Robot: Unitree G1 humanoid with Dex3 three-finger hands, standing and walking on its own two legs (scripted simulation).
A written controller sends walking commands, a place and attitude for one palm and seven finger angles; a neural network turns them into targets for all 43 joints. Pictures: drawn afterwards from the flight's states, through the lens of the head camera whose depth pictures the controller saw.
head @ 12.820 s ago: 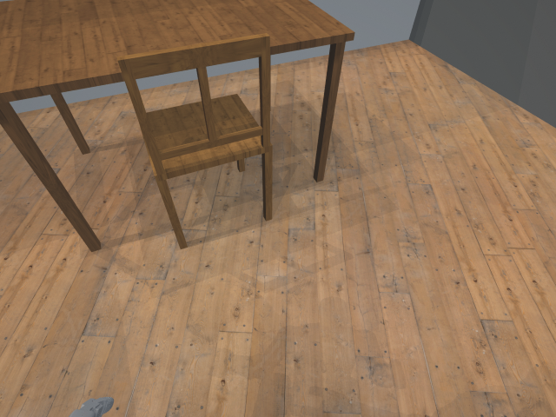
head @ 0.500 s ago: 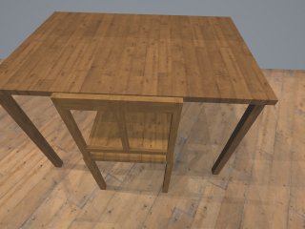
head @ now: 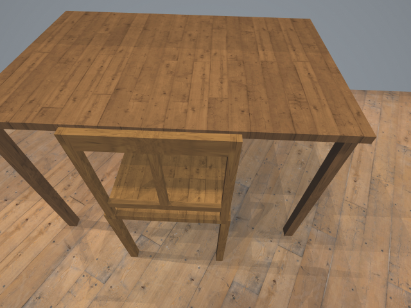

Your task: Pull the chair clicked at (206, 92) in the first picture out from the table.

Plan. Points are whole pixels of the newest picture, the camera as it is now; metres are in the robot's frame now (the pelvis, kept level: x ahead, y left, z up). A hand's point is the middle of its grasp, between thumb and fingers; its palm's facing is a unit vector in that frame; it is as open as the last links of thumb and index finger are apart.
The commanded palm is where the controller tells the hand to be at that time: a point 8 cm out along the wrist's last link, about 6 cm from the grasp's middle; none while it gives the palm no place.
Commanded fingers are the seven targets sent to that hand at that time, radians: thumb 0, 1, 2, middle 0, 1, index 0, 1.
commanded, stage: come to a stop and stand still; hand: left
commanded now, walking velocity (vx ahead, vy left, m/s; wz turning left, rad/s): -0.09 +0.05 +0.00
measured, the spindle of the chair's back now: (159, 180) +0.46 +0.15 -0.11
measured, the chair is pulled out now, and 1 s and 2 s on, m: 0.00 0.00 0.00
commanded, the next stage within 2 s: look again from close up in 0.84 s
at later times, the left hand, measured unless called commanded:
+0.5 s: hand out of the picture +0.05 +0.18 -0.16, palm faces +0.05 -0.97 -0.24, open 7.4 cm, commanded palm none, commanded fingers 0.00 0.90 0.90 -0.20 -0.30 -0.20 -0.30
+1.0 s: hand out of the picture -0.04 +0.17 -0.17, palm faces +0.04 -0.98 -0.18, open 7.4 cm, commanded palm none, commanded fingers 0.00 0.90 0.90 -0.20 -0.30 -0.20 -0.30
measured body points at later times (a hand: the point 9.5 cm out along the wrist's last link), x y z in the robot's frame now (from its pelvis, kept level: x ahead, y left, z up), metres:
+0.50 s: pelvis -0.01 -0.01 +0.00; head +0.00 -0.01 +0.45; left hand +0.04 +0.23 -0.15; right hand +0.06 -0.23 -0.16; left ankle -0.03 +0.08 -0.74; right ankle -0.04 -0.11 -0.74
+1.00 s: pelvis -0.02 +0.00 +0.01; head -0.01 +0.00 +0.46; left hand -0.04 +0.22 -0.15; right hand -0.03 -0.21 -0.15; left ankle -0.03 +0.08 -0.74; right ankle -0.04 -0.11 -0.74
